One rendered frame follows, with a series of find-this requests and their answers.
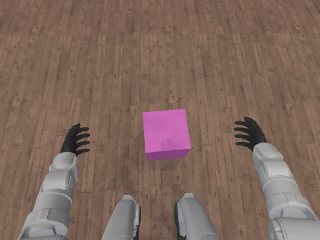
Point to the robot right thigh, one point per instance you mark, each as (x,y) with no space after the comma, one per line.
(198,225)

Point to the left robot forearm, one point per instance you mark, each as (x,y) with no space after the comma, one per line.
(50,215)

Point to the right robot forearm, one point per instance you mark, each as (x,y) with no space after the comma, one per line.
(283,197)

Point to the robot right foot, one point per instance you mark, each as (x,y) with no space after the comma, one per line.
(179,237)

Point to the right robot hand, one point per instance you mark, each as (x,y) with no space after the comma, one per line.
(255,135)

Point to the robot right upper arm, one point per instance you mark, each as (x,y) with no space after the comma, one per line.
(288,228)

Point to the carton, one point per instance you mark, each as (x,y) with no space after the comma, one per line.
(166,134)

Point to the left robot hand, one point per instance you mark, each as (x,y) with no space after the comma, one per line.
(70,145)

